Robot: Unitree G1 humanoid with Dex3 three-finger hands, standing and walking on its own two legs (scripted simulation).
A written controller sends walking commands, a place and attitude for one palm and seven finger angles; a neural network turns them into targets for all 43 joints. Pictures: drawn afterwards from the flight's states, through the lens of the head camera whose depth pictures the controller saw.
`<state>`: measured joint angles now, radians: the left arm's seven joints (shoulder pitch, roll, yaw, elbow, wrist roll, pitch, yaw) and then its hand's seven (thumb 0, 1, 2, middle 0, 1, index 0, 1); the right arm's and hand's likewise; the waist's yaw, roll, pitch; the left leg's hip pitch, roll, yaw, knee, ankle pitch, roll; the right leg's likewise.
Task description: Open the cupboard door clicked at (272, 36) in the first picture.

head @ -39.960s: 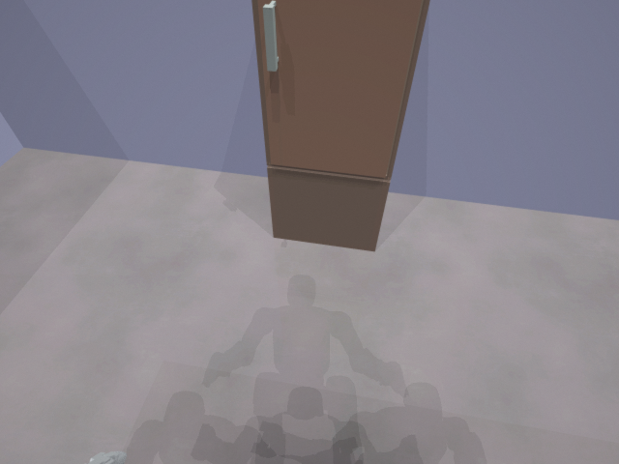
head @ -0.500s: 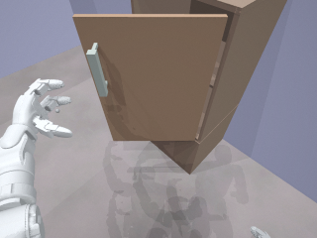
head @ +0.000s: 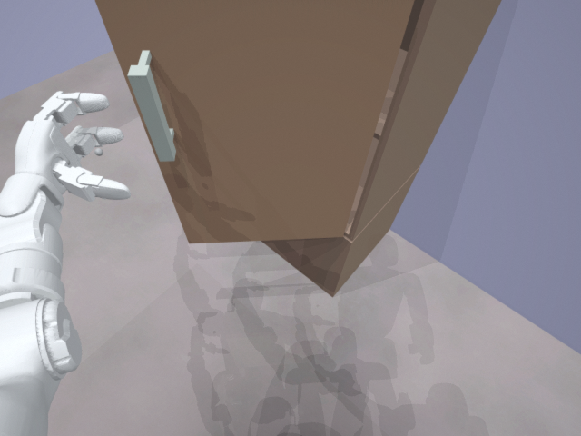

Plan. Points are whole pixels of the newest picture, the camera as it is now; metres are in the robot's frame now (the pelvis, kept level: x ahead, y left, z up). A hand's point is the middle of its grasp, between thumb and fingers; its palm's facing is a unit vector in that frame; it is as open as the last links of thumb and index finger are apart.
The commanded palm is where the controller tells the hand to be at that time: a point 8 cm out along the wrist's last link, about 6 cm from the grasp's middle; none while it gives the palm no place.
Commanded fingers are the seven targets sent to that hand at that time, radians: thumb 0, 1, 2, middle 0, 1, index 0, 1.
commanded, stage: move the hooked fingers beside the handle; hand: left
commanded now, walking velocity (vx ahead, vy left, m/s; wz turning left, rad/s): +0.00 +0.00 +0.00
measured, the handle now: (157, 109) +0.56 +0.19 +0.12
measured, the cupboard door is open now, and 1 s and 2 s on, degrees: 45 45 45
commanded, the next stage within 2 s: slide the fingers in behind the handle in 1.18 s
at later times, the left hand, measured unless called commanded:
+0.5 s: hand (108, 120) +0.52 +0.25 +0.13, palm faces +0.02 -1.00 -0.01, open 14.0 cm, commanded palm +0.49 +0.30 +0.12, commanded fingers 0.00 -0.50 0.30 -0.30 -1.20 -0.30 -1.20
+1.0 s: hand (107, 129) +0.51 +0.25 +0.12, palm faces +0.03 -1.00 +0.01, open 14.0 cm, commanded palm +0.49 +0.30 +0.12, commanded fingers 0.00 -0.50 0.30 -0.30 -1.20 -0.30 -1.20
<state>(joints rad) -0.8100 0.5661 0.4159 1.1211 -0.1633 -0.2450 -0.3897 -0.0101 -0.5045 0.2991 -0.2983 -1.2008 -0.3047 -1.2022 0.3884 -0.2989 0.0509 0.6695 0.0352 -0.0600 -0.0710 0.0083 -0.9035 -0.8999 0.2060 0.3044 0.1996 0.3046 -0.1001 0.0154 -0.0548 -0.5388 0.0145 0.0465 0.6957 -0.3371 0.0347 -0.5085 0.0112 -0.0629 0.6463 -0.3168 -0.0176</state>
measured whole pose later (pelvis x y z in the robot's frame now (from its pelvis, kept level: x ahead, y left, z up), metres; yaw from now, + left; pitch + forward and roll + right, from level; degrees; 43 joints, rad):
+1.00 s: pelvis +0.02 +0.00 -0.01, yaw -1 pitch +16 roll -3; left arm -0.93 0.66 0.46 1.24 -0.11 -0.24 -0.39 -0.01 -0.50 0.30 -0.30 -1.20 -0.30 -1.20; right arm 0.41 -0.29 0.06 0.61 0.02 0.06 -0.04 0.00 -0.90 -0.90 0.21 0.30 0.20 0.30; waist -0.15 0.02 -0.09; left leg -0.65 0.04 0.05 0.76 -0.39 0.04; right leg -0.61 0.03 -0.06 0.68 -0.34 -0.01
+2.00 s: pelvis +0.01 +0.01 -0.01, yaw -1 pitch +15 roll -3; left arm -0.96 0.55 0.39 1.21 -0.11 -0.26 -0.28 -0.01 -0.51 0.30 -0.30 -1.20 -0.30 -1.20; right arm 0.42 -0.28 0.04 0.63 0.00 0.03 -0.03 0.00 -0.90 -0.90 0.21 0.30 0.20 0.30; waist -0.15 0.02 -0.08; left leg -0.67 0.03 0.04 0.79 -0.39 0.04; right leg -0.63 0.03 -0.07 0.71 -0.35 -0.01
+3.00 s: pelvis +0.01 -0.01 -0.01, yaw -1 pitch +14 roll -2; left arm -0.94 0.50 0.39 1.18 -0.11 -0.29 -0.22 -0.01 -0.50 0.30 -0.30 -1.20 -0.30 -1.20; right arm 0.42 -0.29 0.03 0.64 0.01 0.02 -0.02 0.00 -0.91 -0.90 0.20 0.30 0.20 0.30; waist -0.15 0.03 -0.08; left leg -0.64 0.04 0.04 0.76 -0.37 0.02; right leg -0.61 0.04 -0.06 0.70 -0.35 -0.03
